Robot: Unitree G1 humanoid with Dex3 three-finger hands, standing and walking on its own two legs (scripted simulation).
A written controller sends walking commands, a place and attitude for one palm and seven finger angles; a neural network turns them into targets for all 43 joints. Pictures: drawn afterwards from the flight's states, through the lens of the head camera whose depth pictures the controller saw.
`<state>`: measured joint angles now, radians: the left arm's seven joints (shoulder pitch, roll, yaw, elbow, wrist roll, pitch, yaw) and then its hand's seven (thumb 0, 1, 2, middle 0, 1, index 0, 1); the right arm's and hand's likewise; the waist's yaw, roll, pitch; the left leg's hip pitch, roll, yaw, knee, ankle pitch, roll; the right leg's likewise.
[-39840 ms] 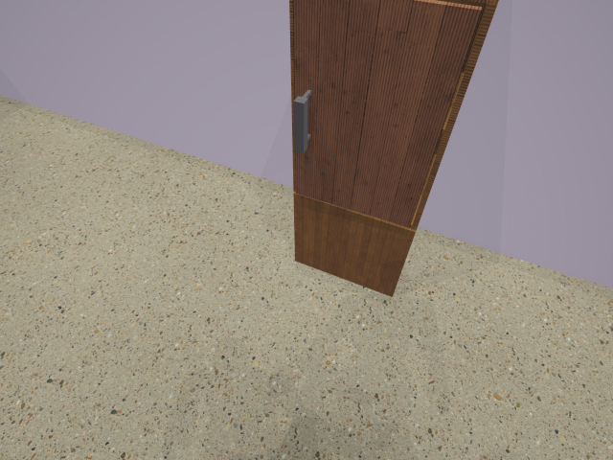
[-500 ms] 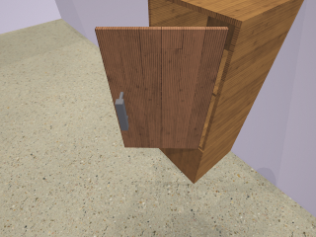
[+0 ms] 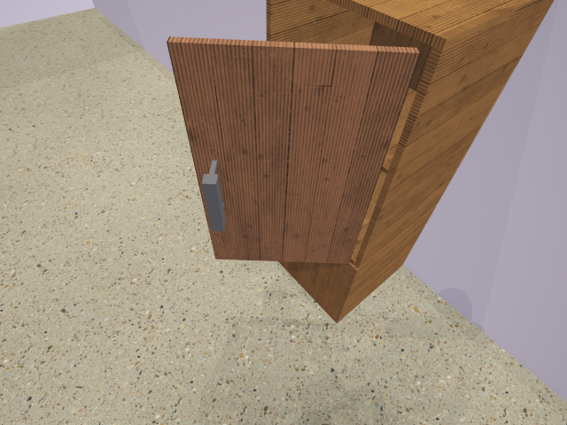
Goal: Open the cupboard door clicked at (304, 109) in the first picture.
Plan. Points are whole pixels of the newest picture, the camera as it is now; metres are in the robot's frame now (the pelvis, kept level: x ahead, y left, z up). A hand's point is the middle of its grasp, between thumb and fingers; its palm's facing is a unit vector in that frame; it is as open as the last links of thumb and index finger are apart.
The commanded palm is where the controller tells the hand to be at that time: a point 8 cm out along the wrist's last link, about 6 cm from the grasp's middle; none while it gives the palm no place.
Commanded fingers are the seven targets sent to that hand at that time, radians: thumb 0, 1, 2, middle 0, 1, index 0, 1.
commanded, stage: come to a stop and stand still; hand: left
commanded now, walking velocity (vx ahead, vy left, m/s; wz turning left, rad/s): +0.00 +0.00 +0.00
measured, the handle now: (216, 196) +0.54 +0.17 -0.05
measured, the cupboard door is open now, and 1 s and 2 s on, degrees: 49 49 49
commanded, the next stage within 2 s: look again from close up in 0.58 s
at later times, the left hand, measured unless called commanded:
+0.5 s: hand out of the picture +0.02 +0.17 -0.18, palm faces +0.00 -0.98 -0.19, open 7.4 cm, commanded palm none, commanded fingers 0.00 0.90 0.90 -0.20 -0.30 -0.20 -0.30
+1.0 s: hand out of the picture +0.02 +0.15 -0.18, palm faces +0.00 -0.98 -0.18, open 7.4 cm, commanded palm none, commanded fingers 0.00 0.90 0.90 -0.20 -0.30 -0.20 -0.30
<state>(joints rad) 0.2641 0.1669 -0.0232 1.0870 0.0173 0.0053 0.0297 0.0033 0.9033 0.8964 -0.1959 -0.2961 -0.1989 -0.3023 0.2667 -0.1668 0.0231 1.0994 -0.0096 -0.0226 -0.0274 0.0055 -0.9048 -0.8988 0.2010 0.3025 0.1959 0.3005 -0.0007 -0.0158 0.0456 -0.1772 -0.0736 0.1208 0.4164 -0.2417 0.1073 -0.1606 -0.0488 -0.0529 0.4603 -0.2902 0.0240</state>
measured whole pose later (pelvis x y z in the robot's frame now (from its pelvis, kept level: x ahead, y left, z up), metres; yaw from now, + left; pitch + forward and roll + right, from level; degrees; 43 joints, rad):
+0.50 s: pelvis +0.02 -0.01 +0.00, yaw +0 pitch -1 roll +0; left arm 0.25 0.18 -0.02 1.11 0.02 0.00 0.03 0.00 0.90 0.90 -0.20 -0.30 -0.20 -0.30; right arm 0.23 -0.16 0.02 1.14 -0.01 -0.03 -0.04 0.01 -0.91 -0.90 0.20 0.30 0.20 0.30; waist 0.00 -0.02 0.04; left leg -0.14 -0.06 0.11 0.41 -0.26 0.09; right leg -0.12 -0.04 -0.06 0.44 -0.31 0.01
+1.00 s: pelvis +0.02 -0.02 +0.00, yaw +0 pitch -1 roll +0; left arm 0.26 0.17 -0.02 1.12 0.02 0.00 0.03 0.00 0.90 0.90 -0.20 -0.30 -0.20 -0.30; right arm 0.23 -0.16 0.02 1.16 -0.01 -0.03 -0.03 0.00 -0.91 -0.90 0.20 0.30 0.20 0.30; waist 0.01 -0.03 0.05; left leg -0.13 -0.06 0.11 0.39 -0.25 0.08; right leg -0.11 -0.03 -0.06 0.42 -0.30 0.00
